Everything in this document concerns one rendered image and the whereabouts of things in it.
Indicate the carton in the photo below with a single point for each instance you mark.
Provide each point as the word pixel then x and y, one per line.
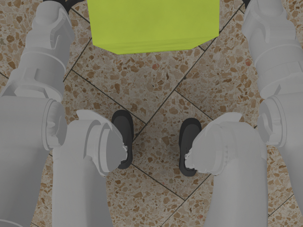
pixel 142 26

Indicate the left robot shin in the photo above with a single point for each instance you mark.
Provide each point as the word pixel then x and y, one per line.
pixel 92 115

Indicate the robot left hand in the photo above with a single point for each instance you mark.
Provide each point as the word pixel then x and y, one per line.
pixel 67 4

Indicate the robot shin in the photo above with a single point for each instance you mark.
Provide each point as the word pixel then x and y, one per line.
pixel 92 115
pixel 194 157

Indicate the robot right forearm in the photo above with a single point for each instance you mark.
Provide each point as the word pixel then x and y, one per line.
pixel 276 52

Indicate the robot right upper arm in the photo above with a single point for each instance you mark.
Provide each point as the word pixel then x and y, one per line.
pixel 280 123

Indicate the robot left upper arm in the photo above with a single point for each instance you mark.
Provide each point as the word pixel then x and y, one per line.
pixel 30 127

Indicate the robot left forearm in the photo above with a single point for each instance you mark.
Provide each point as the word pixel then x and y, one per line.
pixel 44 59

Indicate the right robot shin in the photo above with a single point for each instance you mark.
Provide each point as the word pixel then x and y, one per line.
pixel 194 157

